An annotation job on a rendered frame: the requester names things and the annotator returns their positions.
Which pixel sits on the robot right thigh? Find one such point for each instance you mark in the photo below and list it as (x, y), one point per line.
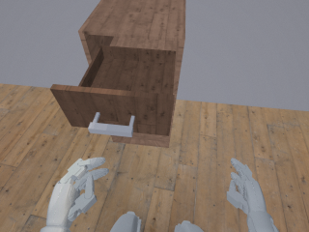
(187, 227)

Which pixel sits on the cabinet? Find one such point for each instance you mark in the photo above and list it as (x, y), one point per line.
(147, 24)

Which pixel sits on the handle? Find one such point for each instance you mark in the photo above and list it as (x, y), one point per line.
(110, 129)

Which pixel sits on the drawer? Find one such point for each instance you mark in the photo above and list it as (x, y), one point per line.
(122, 82)

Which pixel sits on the robot right hand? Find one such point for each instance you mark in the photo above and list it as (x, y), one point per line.
(250, 197)

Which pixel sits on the robot left hand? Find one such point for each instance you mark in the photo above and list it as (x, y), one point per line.
(60, 211)

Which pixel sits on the robot right forearm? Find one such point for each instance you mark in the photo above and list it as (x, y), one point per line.
(260, 221)

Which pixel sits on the robot left thigh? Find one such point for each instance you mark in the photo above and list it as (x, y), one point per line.
(127, 223)

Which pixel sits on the robot thigh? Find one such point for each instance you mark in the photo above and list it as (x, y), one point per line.
(187, 227)
(127, 223)

